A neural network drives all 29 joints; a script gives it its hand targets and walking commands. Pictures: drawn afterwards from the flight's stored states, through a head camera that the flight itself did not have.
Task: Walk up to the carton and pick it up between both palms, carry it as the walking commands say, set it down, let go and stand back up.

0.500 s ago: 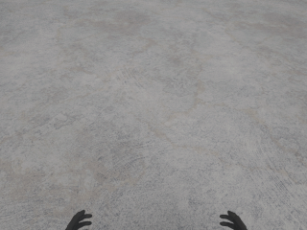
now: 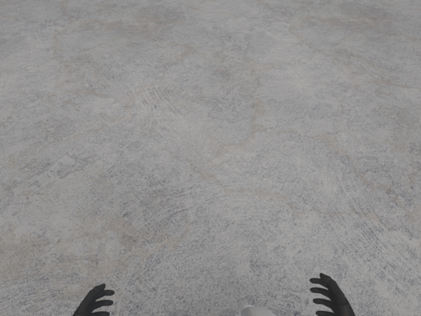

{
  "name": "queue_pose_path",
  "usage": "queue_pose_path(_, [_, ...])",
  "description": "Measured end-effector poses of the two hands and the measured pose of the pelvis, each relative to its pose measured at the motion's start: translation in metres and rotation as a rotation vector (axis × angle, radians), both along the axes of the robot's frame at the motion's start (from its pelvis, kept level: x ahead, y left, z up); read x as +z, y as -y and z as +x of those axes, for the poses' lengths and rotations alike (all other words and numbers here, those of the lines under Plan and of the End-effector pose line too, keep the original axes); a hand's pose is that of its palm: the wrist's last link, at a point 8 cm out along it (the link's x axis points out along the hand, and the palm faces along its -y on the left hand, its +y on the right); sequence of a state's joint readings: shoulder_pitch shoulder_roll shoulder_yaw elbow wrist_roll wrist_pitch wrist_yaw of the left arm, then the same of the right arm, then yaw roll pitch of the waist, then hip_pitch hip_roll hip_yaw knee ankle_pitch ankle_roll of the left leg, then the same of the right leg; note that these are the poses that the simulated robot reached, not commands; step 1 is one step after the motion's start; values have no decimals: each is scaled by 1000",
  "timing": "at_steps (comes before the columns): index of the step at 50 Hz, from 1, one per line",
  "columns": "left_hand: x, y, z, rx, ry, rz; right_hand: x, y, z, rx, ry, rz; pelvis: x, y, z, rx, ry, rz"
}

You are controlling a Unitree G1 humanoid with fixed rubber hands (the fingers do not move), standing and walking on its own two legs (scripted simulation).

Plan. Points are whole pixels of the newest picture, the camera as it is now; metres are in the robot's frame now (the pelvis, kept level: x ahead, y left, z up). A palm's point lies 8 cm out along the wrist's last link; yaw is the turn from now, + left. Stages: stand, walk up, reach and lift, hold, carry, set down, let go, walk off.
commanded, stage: walk up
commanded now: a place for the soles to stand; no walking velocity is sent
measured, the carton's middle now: out of the picture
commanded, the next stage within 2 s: none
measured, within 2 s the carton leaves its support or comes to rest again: neither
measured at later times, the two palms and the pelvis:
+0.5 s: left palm (160, 283) +0.20 +0.12 -0.09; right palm out of the picture -0.01 -0.36 -0.10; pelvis -0.03 -0.08 +0.00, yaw -22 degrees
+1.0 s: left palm (278, 274) +0.21 -0.12 -0.06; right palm out of the picture -0.28 -0.42 -0.11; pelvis -0.10 -0.16 +0.00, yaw -51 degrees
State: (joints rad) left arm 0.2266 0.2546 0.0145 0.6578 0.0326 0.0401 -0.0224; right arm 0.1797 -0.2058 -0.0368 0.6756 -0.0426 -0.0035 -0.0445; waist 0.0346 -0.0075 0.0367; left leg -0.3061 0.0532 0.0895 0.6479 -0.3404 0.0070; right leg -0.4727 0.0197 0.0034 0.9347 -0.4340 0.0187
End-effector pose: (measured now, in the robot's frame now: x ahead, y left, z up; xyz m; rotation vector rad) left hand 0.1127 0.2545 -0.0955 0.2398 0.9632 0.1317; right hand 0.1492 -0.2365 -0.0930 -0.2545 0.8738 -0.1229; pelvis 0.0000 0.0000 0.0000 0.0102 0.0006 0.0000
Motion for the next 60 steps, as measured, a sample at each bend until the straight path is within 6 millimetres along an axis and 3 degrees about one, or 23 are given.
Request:
queue_pose_path(4, [13,9,30,-104,6,31,9,42,-6,-73,61,-45,1,14,-6,-86,12,9])
queue_pose_path(9, [21,45,69,-215,69,55,4,105,-27,-155,82,-83,-10,44,-7,-171,20,17])
queue_pose_path(12, [17,67,74,-247,82,67,-4,132,-50,-210,50,-85,-15,58,-14,-210,19,20])
queue_pose_path(17, [17,98,66,-307,26,53,-2,135,-94,-277,6,-49,-3,69,-21,-278,27,9])
queue_pose_path(28, [-4,154,90,-473,38,-39,-2,121,-186,-448,-65,-59,-7,77,-33,-428,14,-7])
queue_pose_path(32, [1,176,100,-622,8,-12,9,126,-230,-573,-59,-94,1,79,-41,-536,22,2])
queue_pose_path(37, [12,200,112,-709,-20,-9,20,136,-269,-677,-39,-107,9,89,-52,-655,32,-5])
queue_pose_path(40, [20,232,117,-778,-8,-13,22,143,-297,-735,-44,-104,13,100,-60,-720,30,-9])
queue_pose_path(43, [28,278,120,-864,31,-21,17,153,-335,-802,-74,-94,13,116,-72,-775,27,-6])
queue_pose_path(47, [36,346,117,-962,121,-13,-2,173,-396,-895,-139,-68,3,149,-91,-838,31,17])
queue_pose_path(49, [33,367,108,-983,139,7,-15,184,-422,-923,-176,-47,-4,161,-100,-873,31,16])
queue_pose_path(51, [32,374,94,-989,103,38,-17,193,-432,-955,-164,-29,-3,168,-105,-916,26,16])
queue_pose_path(54, [31,373,78,-999,31,94,-12,203,-430,-986,-97,-24,4,179,-109,-992,14,12])
queue_pose_path(57, [29,383,73,-1029,-13,111,-8,206,-426,-1017,-44,-9,7,191,-110,-1064,4,7])
queue_pose_path(60, [23,406,75,-1083,-30,101,-5,203,-426,-1065,-14,1,7,202,-108,-1131,-5,5])
